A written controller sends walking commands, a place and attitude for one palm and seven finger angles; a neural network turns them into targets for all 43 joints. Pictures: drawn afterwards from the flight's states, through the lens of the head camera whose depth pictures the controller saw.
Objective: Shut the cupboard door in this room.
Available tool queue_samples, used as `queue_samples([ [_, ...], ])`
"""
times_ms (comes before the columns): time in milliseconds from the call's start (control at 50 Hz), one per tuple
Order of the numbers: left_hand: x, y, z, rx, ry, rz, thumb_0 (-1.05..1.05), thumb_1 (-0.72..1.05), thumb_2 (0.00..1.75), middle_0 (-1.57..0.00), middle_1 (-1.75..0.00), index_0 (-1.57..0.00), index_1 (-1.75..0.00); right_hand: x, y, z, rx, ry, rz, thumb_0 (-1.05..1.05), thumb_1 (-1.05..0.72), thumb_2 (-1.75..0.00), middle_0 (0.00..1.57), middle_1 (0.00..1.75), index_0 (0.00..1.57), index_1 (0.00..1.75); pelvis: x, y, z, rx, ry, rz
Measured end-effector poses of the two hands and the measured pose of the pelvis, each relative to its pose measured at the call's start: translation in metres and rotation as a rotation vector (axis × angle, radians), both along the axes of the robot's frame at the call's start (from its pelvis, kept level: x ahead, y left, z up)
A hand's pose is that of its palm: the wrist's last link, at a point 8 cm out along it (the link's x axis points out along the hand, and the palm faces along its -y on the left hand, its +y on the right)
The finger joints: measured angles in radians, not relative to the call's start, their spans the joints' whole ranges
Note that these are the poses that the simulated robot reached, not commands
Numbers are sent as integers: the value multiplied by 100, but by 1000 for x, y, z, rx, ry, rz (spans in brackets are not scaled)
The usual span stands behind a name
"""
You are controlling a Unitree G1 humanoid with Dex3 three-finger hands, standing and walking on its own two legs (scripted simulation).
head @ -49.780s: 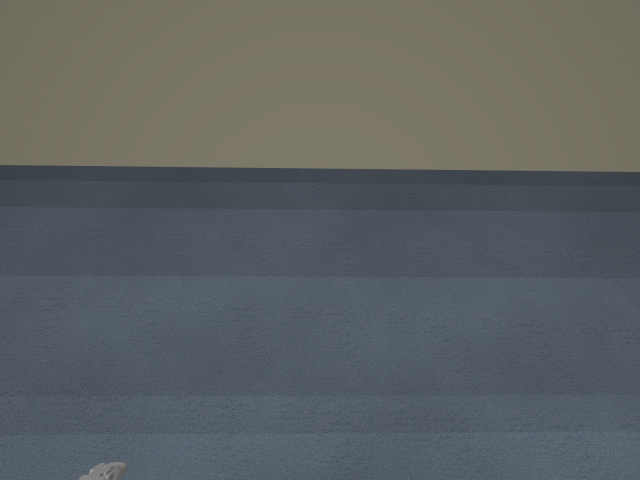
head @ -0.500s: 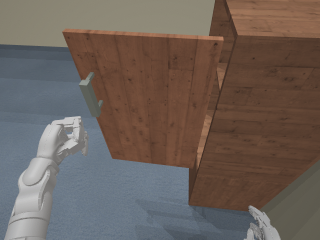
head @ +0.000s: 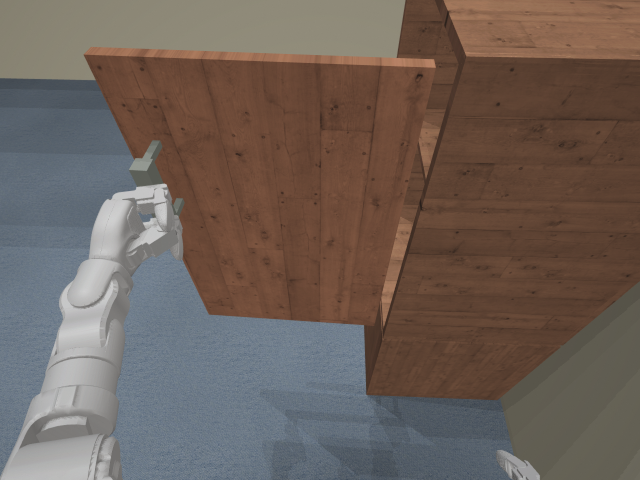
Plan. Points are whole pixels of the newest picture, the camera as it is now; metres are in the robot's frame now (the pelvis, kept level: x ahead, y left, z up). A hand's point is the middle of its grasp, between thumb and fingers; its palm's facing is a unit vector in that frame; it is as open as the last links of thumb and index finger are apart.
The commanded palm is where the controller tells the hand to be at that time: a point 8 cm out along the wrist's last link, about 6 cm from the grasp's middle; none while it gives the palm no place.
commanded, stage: bring the fist close to the handle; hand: left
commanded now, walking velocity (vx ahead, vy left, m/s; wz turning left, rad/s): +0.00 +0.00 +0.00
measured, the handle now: (162, 189) +0.47 +0.22 +0.10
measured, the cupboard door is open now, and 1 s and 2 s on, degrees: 88 79 64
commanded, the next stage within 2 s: push the door shut along its arc in 0.28 s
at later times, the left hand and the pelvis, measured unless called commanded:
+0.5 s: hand (175, 237) +0.38 +0.18 +0.10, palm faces -0.06 -1.00 -0.05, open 3.1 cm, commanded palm +0.37 +0.23 +0.10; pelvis +0.00 +0.00 +0.00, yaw +1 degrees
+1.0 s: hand (202, 200) +0.44 +0.16 +0.10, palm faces -0.21 -0.98 -0.04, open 3.1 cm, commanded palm +0.44 +0.21 +0.10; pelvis -0.01 +0.00 -0.01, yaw +0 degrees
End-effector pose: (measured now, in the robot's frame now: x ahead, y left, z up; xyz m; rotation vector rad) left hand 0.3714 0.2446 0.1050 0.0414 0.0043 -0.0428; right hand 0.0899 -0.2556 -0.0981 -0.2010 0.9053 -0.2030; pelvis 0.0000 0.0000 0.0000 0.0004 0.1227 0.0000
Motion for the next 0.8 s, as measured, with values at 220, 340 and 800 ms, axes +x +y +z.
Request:
queue_samples([
  [220, -14, 2, -5, 0, -8, 11, 2, 90, 90, -130, -150, -130, -150, 0, 1, 2, -3, 9, -8, 1, -90, -90, 20, 30, 20, 30, 0, 3, 1, -3, -13, 1],
  [340, -14, -1, 0, 0, -12, 3, 2, 90, 90, -130, -150, -130, -150, 13, 7, 3, 4, -24, 15, 1, -90, -90, 20, 30, 20, 30, -2, 4, 1, -4, -19, 9],
  [800, 33, -9, 3, 6, 29, -89, 2, 90, 90, -130, -150, -131, -150, -25, -6, -9, -29, 105, -5, 1, -90, -90, 20, 30, 20, 30, -11, 0, -5, -3, 21, 22],
])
